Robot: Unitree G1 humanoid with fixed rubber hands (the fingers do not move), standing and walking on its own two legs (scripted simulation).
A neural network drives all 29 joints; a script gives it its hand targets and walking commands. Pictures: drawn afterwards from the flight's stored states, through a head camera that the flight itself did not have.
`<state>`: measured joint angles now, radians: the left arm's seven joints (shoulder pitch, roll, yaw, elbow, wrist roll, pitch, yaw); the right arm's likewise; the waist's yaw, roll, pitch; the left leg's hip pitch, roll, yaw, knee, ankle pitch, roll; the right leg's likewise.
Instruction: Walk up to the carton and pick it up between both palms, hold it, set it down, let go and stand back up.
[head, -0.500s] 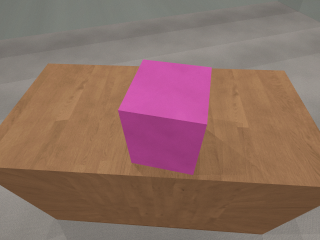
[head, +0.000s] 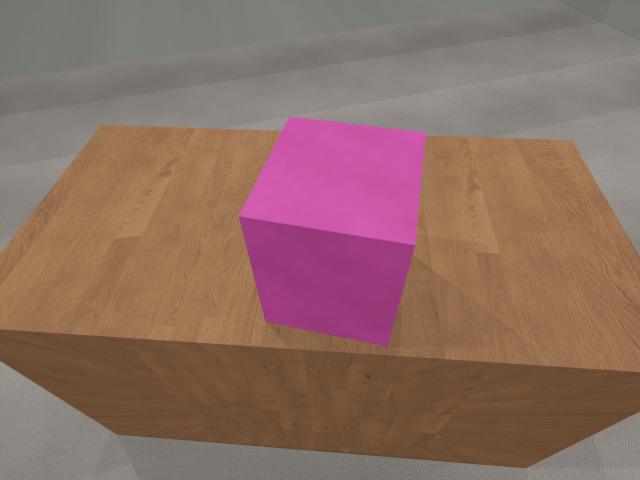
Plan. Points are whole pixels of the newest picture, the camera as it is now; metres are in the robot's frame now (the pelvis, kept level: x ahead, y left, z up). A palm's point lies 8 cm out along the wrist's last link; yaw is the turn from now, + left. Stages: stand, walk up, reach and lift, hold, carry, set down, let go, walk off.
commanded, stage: stand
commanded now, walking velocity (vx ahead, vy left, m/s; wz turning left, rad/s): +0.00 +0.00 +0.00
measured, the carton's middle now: (339, 234) +0.45 -0.02 +0.03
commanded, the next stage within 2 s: none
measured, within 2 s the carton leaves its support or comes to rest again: neither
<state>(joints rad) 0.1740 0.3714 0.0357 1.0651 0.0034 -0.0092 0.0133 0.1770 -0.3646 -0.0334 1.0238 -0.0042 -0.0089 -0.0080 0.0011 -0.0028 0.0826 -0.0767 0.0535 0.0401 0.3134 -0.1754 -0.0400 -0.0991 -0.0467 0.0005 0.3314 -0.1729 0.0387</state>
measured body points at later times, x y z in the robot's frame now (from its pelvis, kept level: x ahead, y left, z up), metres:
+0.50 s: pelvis +0.01 +0.00 +0.00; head +0.02 +0.01 +0.45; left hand +0.08 +0.31 -0.13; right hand +0.09 -0.31 -0.12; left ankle +0.00 +0.14 -0.75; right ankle +0.01 -0.14 -0.75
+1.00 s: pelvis +0.01 +0.01 +0.00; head +0.02 +0.01 +0.45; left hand +0.08 +0.32 -0.13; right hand +0.08 -0.30 -0.13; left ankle +0.00 +0.14 -0.75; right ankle +0.01 -0.14 -0.75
